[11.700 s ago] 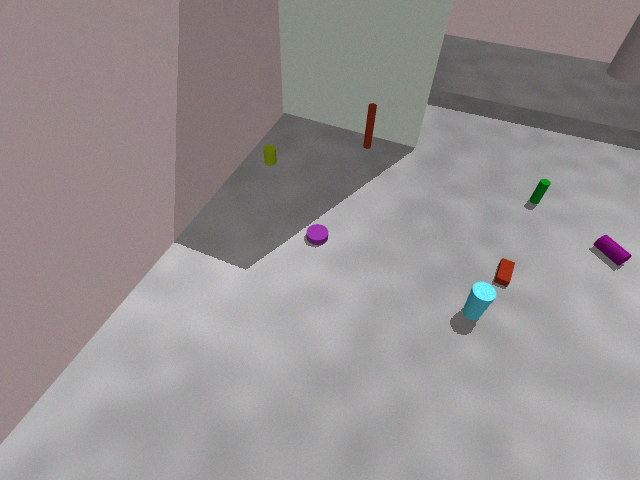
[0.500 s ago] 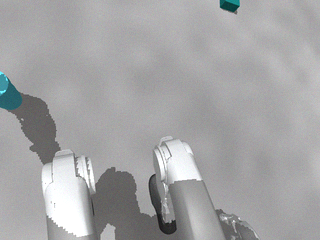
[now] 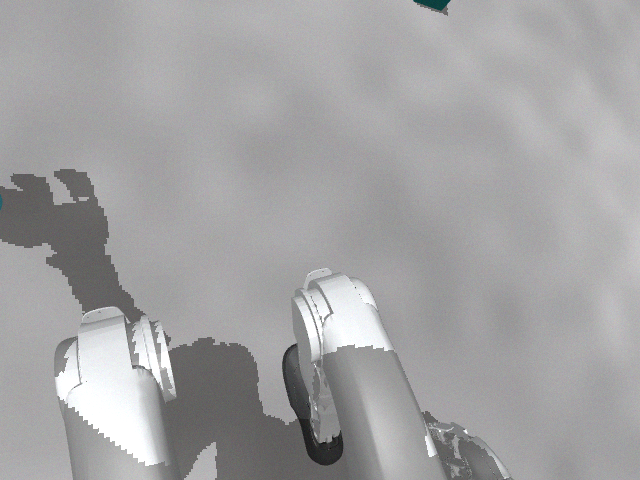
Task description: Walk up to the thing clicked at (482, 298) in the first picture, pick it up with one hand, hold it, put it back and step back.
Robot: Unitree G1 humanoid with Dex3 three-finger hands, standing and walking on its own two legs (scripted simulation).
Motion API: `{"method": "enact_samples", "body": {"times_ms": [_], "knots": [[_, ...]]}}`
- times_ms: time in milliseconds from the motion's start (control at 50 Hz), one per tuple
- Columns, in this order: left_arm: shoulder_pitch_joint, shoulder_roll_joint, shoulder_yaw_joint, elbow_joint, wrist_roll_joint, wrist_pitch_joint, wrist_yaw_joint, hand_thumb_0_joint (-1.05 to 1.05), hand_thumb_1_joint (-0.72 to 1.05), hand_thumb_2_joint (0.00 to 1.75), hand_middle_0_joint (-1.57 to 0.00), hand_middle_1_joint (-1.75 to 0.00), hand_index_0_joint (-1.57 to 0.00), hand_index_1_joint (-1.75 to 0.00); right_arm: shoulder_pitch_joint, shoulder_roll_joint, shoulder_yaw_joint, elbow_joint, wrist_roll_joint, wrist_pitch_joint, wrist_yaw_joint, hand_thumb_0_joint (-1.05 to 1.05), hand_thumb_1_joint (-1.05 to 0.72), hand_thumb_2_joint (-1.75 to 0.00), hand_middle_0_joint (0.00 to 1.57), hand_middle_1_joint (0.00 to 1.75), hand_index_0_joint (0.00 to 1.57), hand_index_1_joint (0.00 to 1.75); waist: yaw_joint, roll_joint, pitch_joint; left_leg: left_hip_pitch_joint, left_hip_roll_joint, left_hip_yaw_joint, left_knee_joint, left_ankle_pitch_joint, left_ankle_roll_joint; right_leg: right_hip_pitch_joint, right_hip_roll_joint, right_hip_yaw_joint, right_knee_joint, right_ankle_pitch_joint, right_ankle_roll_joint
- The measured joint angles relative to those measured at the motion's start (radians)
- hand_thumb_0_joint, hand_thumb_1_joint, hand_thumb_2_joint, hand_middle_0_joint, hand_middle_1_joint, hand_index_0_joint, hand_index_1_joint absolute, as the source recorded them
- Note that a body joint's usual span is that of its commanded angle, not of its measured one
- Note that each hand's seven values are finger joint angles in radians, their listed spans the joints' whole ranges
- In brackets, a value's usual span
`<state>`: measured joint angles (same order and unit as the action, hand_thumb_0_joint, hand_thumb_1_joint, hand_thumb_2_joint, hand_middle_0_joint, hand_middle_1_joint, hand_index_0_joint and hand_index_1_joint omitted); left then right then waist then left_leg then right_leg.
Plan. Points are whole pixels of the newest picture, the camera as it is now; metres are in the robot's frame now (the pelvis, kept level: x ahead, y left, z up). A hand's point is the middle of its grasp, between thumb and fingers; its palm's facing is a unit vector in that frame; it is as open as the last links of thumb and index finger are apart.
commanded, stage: approach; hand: left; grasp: from above
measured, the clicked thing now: out of the picture +0.49 +0.36 -0.27
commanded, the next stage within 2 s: rest palm in 0.40 s
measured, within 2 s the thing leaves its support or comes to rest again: neither
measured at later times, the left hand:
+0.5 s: hand out of the picture +0.45 +0.36 -0.16, palm faces -0.46 -0.14 -0.88, open 13.6 cm
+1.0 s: hand out of the picture +0.49 +0.36 -0.18, palm faces -0.42 -0.10 -0.90, open 14.2 cm
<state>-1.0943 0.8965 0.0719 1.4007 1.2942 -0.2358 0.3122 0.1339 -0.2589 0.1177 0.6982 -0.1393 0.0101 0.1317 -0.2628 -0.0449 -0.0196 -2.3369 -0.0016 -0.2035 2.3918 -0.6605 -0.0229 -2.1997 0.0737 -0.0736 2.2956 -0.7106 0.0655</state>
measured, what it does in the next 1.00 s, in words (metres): stands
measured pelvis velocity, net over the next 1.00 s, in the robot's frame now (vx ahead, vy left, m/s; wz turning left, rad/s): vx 0.00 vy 0.01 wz -0.04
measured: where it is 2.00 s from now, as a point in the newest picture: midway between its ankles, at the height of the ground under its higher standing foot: (240, 447)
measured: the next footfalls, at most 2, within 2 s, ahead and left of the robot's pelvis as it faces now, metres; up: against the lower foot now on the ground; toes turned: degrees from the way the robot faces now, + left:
none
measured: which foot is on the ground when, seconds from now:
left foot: down 0.00-1.00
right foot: down 0.00-1.00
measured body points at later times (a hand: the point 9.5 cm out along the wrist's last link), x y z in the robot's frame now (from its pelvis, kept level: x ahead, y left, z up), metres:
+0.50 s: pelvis -0.01 +0.00 +0.01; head +0.24 +0.11 +0.37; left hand +0.47 +0.36 -0.11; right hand +0.04 -0.27 -0.08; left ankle +0.08 +0.13 -0.30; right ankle +0.10 -0.13 -0.30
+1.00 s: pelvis +0.00 +0.01 -0.01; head +0.26 +0.11 +0.34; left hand +0.51 +0.36 -0.13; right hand +0.05 -0.25 -0.09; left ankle +0.07 +0.13 -0.30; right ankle +0.10 -0.13 -0.30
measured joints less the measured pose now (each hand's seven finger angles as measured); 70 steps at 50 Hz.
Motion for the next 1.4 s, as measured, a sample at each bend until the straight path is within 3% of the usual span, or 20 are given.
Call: {"method": "enact_samples", "body": {"times_ms": [80, 180, 320, 420, 500, 600, 660, 760, 860, 1080, 1220, 1400], "knots": [[-0.011, -0.024, 0.009, -0.032, -0.008, 0.066, -0.018, 0.00, -0.50, 0.94, -0.08, -1.10, -0.10, -1.08, 0.020, 0.004, -0.005, -0.018, 0.015, 0.023, 0.001, 0.00, -0.92, -0.90, 0.20, 0.30, 0.21, 0.30, -0.021, 0.020, -0.015, 0.013, 0.007, 0.004, -0.022, -0.005, 0.003, 0.009, 0.002, 0.002, -0.024, 0.001, 0.006], [-0.013, -0.034, -0.009, -0.015, -0.052, 0.129, -0.082, 0.00, -0.50, 0.94, -0.08, -1.10, -0.10, -1.08, 0.049, 0.002, 0.002, -0.040, 0.039, 0.048, -0.004, 0.00, -0.92, -0.90, 0.20, 0.30, 0.21, 0.30, -0.037, 0.048, -0.034, 0.046, 0.019, 0.015, -0.064, -0.009, 0.010, 0.036, 0.004, 0.009, -0.066, 0.005, 0.012], [0.032, -0.017, -0.020, 0.034, -0.108, 0.095, -0.145, 0.00, -0.48, 0.92, -0.09, -1.09, -0.12, -1.06, 0.080, -0.019, 0.029, -0.057, 0.052, 0.056, -0.007, 0.00, -0.92, -0.89, 0.20, 0.30, 0.21, 0.30, -0.036, 0.055, -0.021, 0.078, 0.022, 0.024, -0.093, -0.002, 0.014, 0.063, 0.003, 0.015, -0.091, 0.012, 0.012], [0.074, 0.025, 0.004, 0.079, -0.087, -0.010, -0.109, 0.00, -0.45, 0.90, -0.11, -1.07, -0.14, -1.04, 0.068, -0.035, 0.049, -0.050, 0.029, 0.048, -0.006, 0.00, -0.91, -0.89, 0.20, 0.30, 0.21, 0.30, -0.026, 0.027, 0.008, 0.058, 0.015, 0.014, -0.063, 0.005, 0.010, 0.049, 0.003, 0.008, -0.063, 0.016, 0.010], [0.057, 0.065, 0.034, 0.086, -0.041, -0.090, -0.015, 0.00, -0.44, 0.91, -0.12, -1.08, -0.13, -1.05, 0.042, -0.039, 0.058, -0.030, -0.002, 0.040, -0.004, 0.00, -0.91, -0.89, 0.20, 0.30, 0.21, 0.30, -0.012, -0.008, 0.032, 0.029, 0.004, 0.002, -0.019, 0.013, 0.004, 0.026, 0.002, 0.000, -0.021, 0.017, 0.006], [-0.022, 0.098, 0.004, 0.136, 0.015, -0.087, 0.056, 0.00, -0.45, 0.94, -0.11, -1.09, -0.10, -1.08, -0.007, -0.029, 0.058, -0.014, -0.028, 0.024, -0.007, 0.00, -0.91, -0.89, 0.20, 0.30, 0.21, 0.30, -0.015, -0.028, 0.041, -0.015, -0.007, -0.010, 0.025, 0.023, 0.004, -0.007, 0.001, -0.009, 0.017, 0.018, 0.000], [-0.058, 0.103, -0.014, 0.163, 0.025, -0.057, 0.073, 0.00, -0.45, 0.96, -0.11, -1.10, -0.08, -1.09, -0.029, -0.020, 0.062, -0.019, -0.036, 0.012, -0.008, 0.00, -0.91, -0.89, 0.20, 0.30, 0.21, 0.30, -0.026, -0.031, 0.041, -0.033, -0.007, -0.014, 0.041, 0.023, 0.008, -0.020, 0.004, -0.011, 0.028, 0.018, 0.000], [-0.068, 0.103, -0.021, 0.163, 0.020, 0.001, 0.073, 0.00, -0.44, 0.99, -0.09, -1.12, -0.06, -1.10, -0.038, -0.005, 0.077, -0.039, -0.036, 0.000, -0.007, 0.00, -0.91, -0.90, 0.20, 0.30, 0.21, 0.30, -0.048, -0.026, 0.042, -0.042, -0.002, -0.018, 0.054, 0.011, 0.013, -0.027, 0.010, -0.015, 0.033, 0.013, -0.001], [-0.043, 0.098, -0.018, 0.134, -0.022, 0.040, 0.047, 0.00, -0.45, 0.98, -0.04, -1.10, -0.05, -1.07, -0.023, 0.000, 0.094, -0.057, -0.027, 0.005, -0.003, 0.00, -0.91, -0.90, 0.20, 0.30, 0.21, 0.30, -0.057, -0.012, 0.046, -0.037, 0.004, -0.019, 0.055, -0.004, 0.018, -0.021, 0.013, -0.015, 0.028, 0.004, 0.006], [-0.001, 0.109, -0.016, 0.082, -0.091, 0.029, -0.005, 0.00, -0.50, 0.97, 0.00, -1.03, -0.01, -1.01, 0.003, -0.019, 0.116, -0.068, -0.012, 0.030, 0.006, 0.00, -0.91, -0.90, 0.20, 0.30, 0.21, 0.30, -0.050, 0.001, 0.073, -0.017, 0.007, -0.022, 0.046, -0.014, 0.016, -0.004, 0.013, -0.017, 0.016, -0.001, 0.017], [-0.009, 0.131, -0.019, 0.104, -0.101, -0.010, 0.000, 0.00, -0.53, 0.98, 0.00, -1.01, 0.00, -1.00, -0.008, -0.038, 0.123, -0.073, -0.018, 0.036, 0.005, 0.00, -0.91, -0.90, 0.20, 0.30, 0.21, 0.30, -0.046, -0.007, 0.086, -0.011, 0.006, -0.030, 0.050, -0.009, 0.012, 0.002, 0.015, -0.023, 0.018, 0.006, 0.015], [-0.033, 0.145, -0.037, 0.130, -0.076, -0.036, 0.026, 0.00, -0.52, 1.05, -0.01, -1.05, 0.00, -1.04, -0.035, -0.049, 0.128, -0.070, -0.029, 0.032, -0.003, 0.00, -0.92, -0.90, 0.20, 0.30, 0.21, 0.30, -0.043, -0.021, 0.091, -0.014, 0.005, -0.036, 0.060, -0.003, 0.010, -0.001, 0.016, -0.027, 0.026, 0.013, 0.017]]}}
